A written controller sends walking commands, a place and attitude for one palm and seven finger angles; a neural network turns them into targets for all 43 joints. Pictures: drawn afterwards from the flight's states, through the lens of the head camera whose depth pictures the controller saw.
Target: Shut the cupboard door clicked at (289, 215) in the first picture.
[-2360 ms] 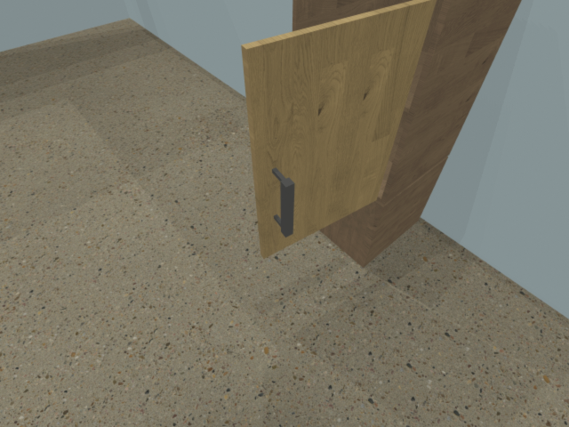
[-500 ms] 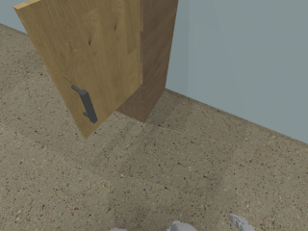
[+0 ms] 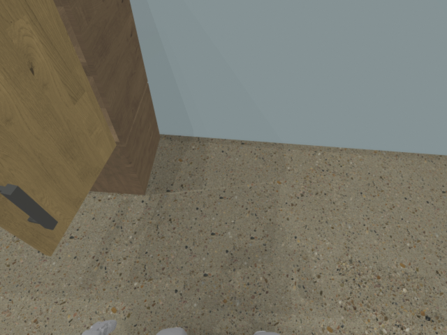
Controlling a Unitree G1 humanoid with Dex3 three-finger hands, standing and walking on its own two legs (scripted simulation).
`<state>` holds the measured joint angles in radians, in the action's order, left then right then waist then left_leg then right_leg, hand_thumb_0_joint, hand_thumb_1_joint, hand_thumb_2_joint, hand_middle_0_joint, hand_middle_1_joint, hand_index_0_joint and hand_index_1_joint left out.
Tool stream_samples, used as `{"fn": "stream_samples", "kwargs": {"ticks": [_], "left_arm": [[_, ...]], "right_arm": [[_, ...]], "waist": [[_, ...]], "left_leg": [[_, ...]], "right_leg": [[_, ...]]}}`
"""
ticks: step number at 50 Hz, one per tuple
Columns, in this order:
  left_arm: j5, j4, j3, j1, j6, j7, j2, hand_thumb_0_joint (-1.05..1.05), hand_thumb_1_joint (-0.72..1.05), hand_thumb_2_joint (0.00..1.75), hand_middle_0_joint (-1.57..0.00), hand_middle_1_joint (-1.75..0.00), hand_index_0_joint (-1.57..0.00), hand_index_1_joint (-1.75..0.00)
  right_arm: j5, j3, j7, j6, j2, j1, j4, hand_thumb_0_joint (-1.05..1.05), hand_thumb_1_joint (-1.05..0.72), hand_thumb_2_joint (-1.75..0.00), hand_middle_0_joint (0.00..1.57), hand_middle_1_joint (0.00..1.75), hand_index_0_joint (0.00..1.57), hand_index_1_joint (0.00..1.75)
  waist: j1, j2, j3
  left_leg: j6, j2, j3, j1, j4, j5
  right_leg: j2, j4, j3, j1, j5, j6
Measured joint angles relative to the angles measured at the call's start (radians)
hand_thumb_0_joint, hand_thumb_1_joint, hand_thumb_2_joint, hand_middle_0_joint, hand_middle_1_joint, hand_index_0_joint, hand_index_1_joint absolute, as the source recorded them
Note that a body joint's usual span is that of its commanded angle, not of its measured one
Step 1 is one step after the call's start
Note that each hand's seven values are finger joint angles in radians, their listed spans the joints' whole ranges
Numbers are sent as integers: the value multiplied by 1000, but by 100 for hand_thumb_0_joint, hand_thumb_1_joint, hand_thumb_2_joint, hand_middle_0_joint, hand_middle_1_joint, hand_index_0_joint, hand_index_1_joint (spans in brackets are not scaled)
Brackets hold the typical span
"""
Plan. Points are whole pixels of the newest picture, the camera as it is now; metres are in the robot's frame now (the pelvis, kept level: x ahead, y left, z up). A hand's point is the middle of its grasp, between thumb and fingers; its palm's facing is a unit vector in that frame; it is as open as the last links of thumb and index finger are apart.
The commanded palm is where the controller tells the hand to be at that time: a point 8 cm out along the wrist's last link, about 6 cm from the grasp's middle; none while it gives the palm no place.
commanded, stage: walk to a spot facing it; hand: left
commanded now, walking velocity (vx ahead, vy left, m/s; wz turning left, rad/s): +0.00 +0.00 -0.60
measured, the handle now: (23, 207) +0.36 +0.46 -0.10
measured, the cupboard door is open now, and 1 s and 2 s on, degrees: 81 81 81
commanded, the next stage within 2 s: turn to face it in 1.52 s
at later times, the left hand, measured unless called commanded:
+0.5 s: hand (154, 316) +0.17 +0.14 -0.15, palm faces -0.28 -0.93 -0.24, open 7.3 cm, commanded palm none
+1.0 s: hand (257, 205) +0.42 -0.07 -0.15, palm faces -0.66 -0.72 -0.21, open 7.4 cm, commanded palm none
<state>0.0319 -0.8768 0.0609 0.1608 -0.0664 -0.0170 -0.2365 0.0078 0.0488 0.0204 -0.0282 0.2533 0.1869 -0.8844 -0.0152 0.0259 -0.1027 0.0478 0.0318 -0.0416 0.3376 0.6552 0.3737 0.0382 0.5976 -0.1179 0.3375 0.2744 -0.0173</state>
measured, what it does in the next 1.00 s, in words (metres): walks ahead, turning right: left foot, then right foot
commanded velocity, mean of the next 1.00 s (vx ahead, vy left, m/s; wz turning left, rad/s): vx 0.25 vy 0.00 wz -0.56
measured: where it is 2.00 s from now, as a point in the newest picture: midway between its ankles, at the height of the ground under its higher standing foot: (316, 266)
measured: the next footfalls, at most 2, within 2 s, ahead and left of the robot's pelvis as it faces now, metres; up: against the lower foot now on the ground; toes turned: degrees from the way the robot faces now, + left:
left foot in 0.02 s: +0.06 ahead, +0.12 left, +0.00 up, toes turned +2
right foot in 0.34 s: +0.02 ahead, -0.15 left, +0.00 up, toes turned -17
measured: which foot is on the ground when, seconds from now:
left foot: up 0.00-0.00, down 0.02-0.32, up 0.34-0.60, down 0.62-1.00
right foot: down 0.00-0.00, up 0.02-0.32, down 0.34-0.62, up 0.64-1.00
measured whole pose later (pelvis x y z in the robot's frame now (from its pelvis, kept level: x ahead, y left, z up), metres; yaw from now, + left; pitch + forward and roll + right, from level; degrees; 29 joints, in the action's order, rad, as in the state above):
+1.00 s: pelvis +0.18 -0.12 +0.00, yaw -37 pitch +1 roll +1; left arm 0.04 -0.89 0.07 0.02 -0.02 -0.07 -0.23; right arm 0.04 0.02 0.01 0.04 0.19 0.48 -1.03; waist -0.07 0.00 -0.11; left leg 0.10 0.17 -0.30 0.00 0.47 0.43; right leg -0.05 0.66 0.13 0.48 0.25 0.05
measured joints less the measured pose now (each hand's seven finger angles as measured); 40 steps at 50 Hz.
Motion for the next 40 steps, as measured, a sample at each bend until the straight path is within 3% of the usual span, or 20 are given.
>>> {"fn": "stream_samples", "kwargs": {"ticks": [1, 3, 5, 7, 9, 13, 16, 17, 19, 21, 23, 28, 31, 33, 36, 40], "left_arm": [[-6, 1, 0, 2, -6, -2, 4, 0, 91, 90, -20, -30, -20, -30], [-7, -6, 6, -10, -15, -9, -6, 0, 91, 90, -20, -30, -20, -30], [-3, -10, 15, -21, -14, -17, -14, 0, 91, 90, -20, -30, -20, -30], [-3, -9, 21, -30, -11, -24, -16, 0, 91, 90, -20, -30, -20, -30], [-5, -4, 22, -34, -9, -28, -14, 0, 91, 90, -20, -30, -20, -30], [-7, -3, 16, -44, -2, -29, -11, 0, 91, 90, -20, -30, -20, -30], [-6, 1, 11, -41, 10, -31, -14, 0, 91, 90, -20, -30, -20, -30], [-3, 4, 10, -33, 21, -29, -21, 0, 91, 90, -20, -30, -20, -30], [-4, -8, 8, -35, 35, -16, -1, 0, 91, 90, -20, -30, -20, -30], [-4, -12, 7, -16, 43, -6, 13, 0, 91, 90, -20, -30, -20, -30], [-1, -20, 7, 14, 49, -1, 18, 0, 91, 90, -20, -30, -20, -30], [5, -61, 9, 86, 51, -14, 15, 0, 91, 90, -20, -30, -20, -30], [1, -80, 14, 128, 42, -21, 16, 0, 90, 90, -20, -30, -20, -30], [-2, -94, 20, 127, 26, -24, 10, 0, 91, 90, -20, -30, -20, -30], [8, -101, 33, 96, 24, -37, -6, 1, 91, 90, -20, -30, -20, -30], [10, -67, 35, 33, 30, -52, -7, 1, 91, 90, -20, -30, -20, -30]], "right_arm": [[5, -3, 1, 12, 2, 12, 6, 1, -90, -90, 20, 30, 20, 30], [16, -14, 6, 24, -19, 23, -1, 1, -90, -90, 20, 30, 20, 30], [24, -27, 7, 28, -37, 43, -10, 1, -90, -90, 20, 30, 20, 30], [26, -34, 9, 26, -49, 62, -19, 1, -90, -90, 21, 30, 20, 30], [27, -35, 10, 23, -54, 73, -25, 1, -90, -90, 21, 30, 20, 30], [26, -25, 3, 22, -51, 81, -31, 1, -90, -90, 21, 30, 20, 30], [20, -15, -4, 16, -38, 95, -30, 1, -90, -90, 21, 30, 20, 30], [15, -11, -7, 10, -35, 102, -30, 1, -90, -90, 21, 30, 20, 30], [11, -2, -6, -15, -10, 80, -49, 1, -90, -90, 21, 30, 20, 30], [11, 6, -8, -28, 3, 58, -63, 1, -90, -90, 21, 30, 20, 30], [13, 13, -17, -26, 5, 37, -60, 1, -90, -90, 21, 30, 20, 30], [13, 15, -34, 10, -10, 2, -15, 1, -90, -90, 20, 30, 20, 30], [15, 4, -28, 54, -9, 7, 16, 1, -90, -90, 20, 30, 20, 30], [26, -5, -16, 83, -18, 16, 21, 1, -90, -90, 20, 30, 20, 30], [32, -22, -9, 94, -44, 68, 6, 0, -90, -90, 20, 30, 20, 30], [27, -33, -3, 93, -66, 143, -47, 0, -90, -90, 20, 30, 20, 30]], "waist": [[-4, -14, 13], [-1, 3, 8], [2, 8, 7], [9, 4, 6], [13, -9, 5], [2, -36, -3], [-5, -47, 5], [-4, -33, 17], [-5, -64, 3], [-1, -67, 1], [7, -52, 6], [24, -5, 29], [25, -6, 53], [19, -3, 55], [15, 15, 58], [21, 12, 48]], "left_leg": [[-22, 12, 11, -9, -56, -50], [-48, 22, -12, 0, -26, -66], [-52, 41, -29, -22, -49, -66], [-45, 61, -45, -53, -98, -83], [-38, 82, -65, -77, -135, -97], [-18, 121, -111, -99, -136, -87], [5, 147, -147, -87, -60, -37], [10, 141, -156, -63, 9, 23], [13, 126, -78, 4, 202, 151], [13, 91, -31, 69, 345, 156], [17, 67, -21, 109, 376, 114], [17, 27, -26, 86, 145, 27], [-3, 18, -32, -4, -76, -26], [-43, 32, -54, -1, -44, -88], [-50, 49, -91, -61, -81, -64], [-29, 70, -143, -172, -212, -85]], "right_leg": [[16, 42, 4, 26, 53, 2], [14, 217, 25, 86, 190, -1], [5, 393, 65, 135, 224, -12], [-17, 466, 106, 151, 209, -25], [-39, 433, 141, 135, 200, -31], [-56, 228, 181, 51, 185, -21], [-55, 2, 201, -54, 78, 6], [-65, -51, 178, -74, 38, 34], [-47, 2, 168, -61, 50, 39], [-41, -5, 150, -77, 59, 34], [-41, -41, 122, -100, 47, 30], [-41, -95, 47, -137, 41, 28], [-24, -19, 13, -116, 114, 33], [-18, 204, 33, -32, 220, 39], [-44, 498, 95, 104, 163, 32], [-98, 537, 157, 221, 27, 11]]}}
